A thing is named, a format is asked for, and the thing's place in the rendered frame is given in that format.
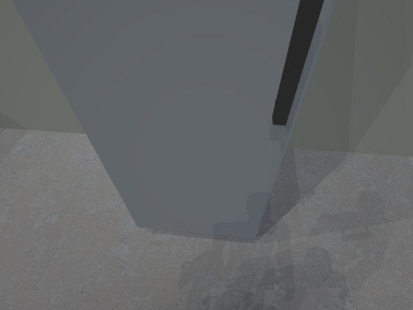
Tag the handle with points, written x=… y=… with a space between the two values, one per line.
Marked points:
x=304 y=27

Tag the fridge door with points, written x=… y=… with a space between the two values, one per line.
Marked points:
x=176 y=98

